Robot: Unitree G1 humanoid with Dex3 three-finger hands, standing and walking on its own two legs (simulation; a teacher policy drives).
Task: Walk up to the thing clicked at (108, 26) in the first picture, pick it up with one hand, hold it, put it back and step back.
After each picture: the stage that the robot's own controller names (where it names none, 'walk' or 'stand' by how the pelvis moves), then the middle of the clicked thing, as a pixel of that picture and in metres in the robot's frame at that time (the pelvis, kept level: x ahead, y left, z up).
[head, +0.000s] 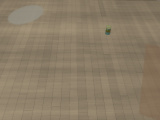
stand; (108, 30) +1.74 -0.35 -0.72
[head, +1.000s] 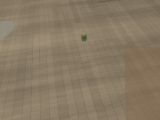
walk; (83, 36) +1.62 +0.04 -0.70
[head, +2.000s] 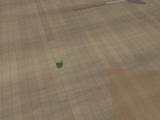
walk; (59, 62) +1.08 +0.27 -0.71
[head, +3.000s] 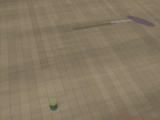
walk; (53, 103) +0.64 +0.21 -0.69
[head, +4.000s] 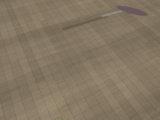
stand; out of the picture +0.42 +0.15 -0.67
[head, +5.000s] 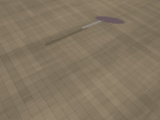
walk; out of the picture +0.36 +0.19 -0.72
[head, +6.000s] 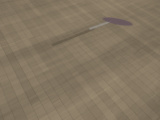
walk; out of the picture +0.33 +0.14 -0.72
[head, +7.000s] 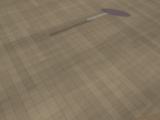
stand; out of the picture +0.40 +0.16 -0.70
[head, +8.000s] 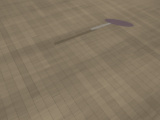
walk; out of the picture +0.41 +0.17 -0.70
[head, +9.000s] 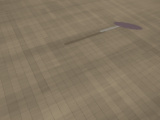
walk; out of the picture +0.50 +0.11 -0.70
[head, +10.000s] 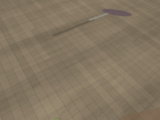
stand; out of the picture +0.46 +0.18 -0.70
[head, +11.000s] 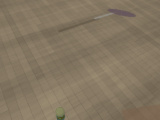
stand; (60, 114) +0.55 +0.13 -0.70
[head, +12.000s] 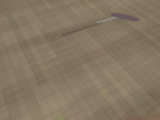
stand; out of the picture +0.50 +0.14 -0.72
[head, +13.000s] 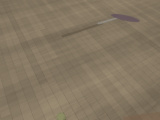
stand; (61, 119) +0.53 +0.15 -0.72
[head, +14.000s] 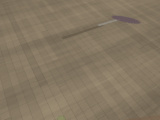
stand; out of the picture +0.51 +0.15 -0.73
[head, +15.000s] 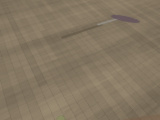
stand; out of the picture +0.51 +0.15 -0.73
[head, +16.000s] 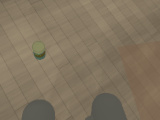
go down; (39, 50) +0.59 +0.14 -0.42
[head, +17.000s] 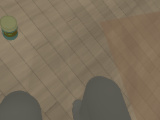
go down; (9, 28) +0.61 +0.18 -0.32
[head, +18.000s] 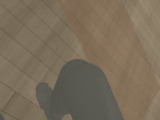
close in; out of the picture +0.60 +0.24 -0.26
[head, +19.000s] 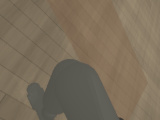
close in; out of the picture +0.59 +0.25 -0.27
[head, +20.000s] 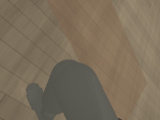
close; out of the picture +0.59 +0.25 -0.28
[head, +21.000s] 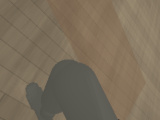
close; out of the picture +0.59 +0.25 -0.29
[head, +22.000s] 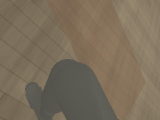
close; out of the picture +0.59 +0.25 -0.29
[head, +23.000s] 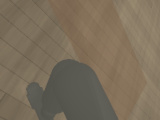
close; out of the picture +0.59 +0.24 -0.28
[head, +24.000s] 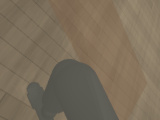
close; out of the picture +0.59 +0.24 -0.28
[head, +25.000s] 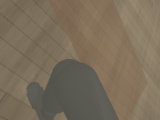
close; out of the picture +0.59 +0.24 -0.28
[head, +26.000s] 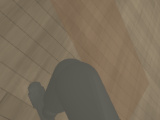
close; out of the picture +0.59 +0.24 -0.28
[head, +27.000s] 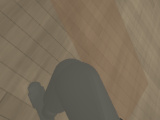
close; out of the picture +0.59 +0.24 -0.28
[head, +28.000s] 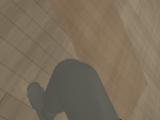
close; out of the picture +0.59 +0.24 -0.28
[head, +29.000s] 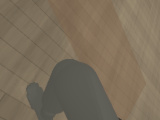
close in; out of the picture +0.59 +0.25 -0.28
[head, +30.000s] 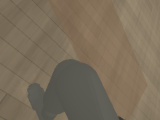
close in; out of the picture +0.59 +0.24 -0.28
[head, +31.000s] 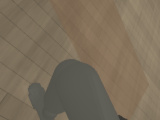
close in; out of the picture +0.59 +0.24 -0.28
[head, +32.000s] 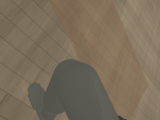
close in; out of the picture +0.59 +0.24 -0.28
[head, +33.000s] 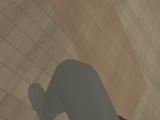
close in; out of the picture +0.59 +0.24 -0.28
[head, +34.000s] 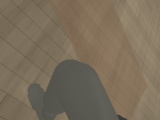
close in; out of the picture +0.59 +0.24 -0.28
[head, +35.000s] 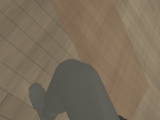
close in; out of the picture +0.59 +0.24 -0.28
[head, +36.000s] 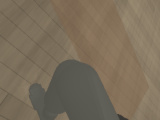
close in; out of the picture +0.59 +0.24 -0.29
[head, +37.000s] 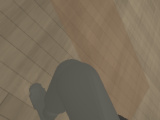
close in; out of the picture +0.59 +0.24 -0.28
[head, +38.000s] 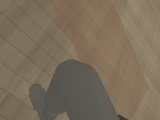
close in; out of the picture +0.59 +0.24 -0.28
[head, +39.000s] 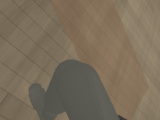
close in; out of the picture +0.59 +0.24 -0.29
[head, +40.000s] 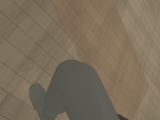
close in; out of the picture +0.59 +0.24 -0.29
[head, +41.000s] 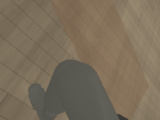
close in; out of the picture +0.59 +0.24 -0.29
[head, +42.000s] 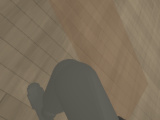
close; out of the picture +0.59 +0.24 -0.28
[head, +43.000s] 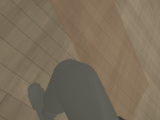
close; out of the picture +0.59 +0.24 -0.28
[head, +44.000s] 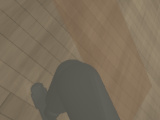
lift; out of the picture +0.59 +0.24 -0.28
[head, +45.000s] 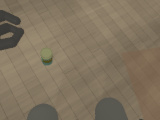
lift; (46, 57) +0.61 +0.12 -0.44
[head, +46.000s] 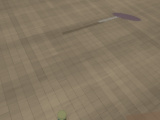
stand; (62, 117) +0.54 +0.11 -0.66
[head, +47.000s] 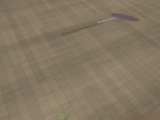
stand; (61, 119) +0.54 +0.11 -0.66
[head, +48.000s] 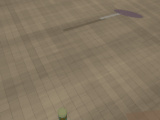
stand; (62, 115) +0.54 +0.11 -0.66
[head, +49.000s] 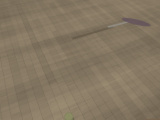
stand; (69, 119) +0.55 +0.11 -0.72
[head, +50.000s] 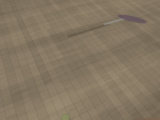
stand; out of the picture +0.52 +0.13 -0.73
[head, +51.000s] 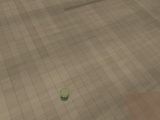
walk; (64, 94) +0.58 +0.08 -0.70
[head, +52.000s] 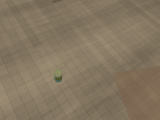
walk; (58, 75) +0.75 +0.15 -0.71
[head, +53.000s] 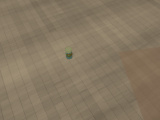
walk; (68, 53) +1.05 +0.18 -0.70
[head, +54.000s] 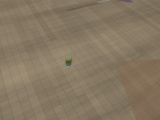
stand; (68, 60) +1.14 +0.12 -0.72
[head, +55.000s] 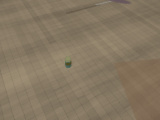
stand; (68, 62) +1.16 +0.13 -0.73
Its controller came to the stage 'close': yes
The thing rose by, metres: 0.00
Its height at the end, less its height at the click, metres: +0.00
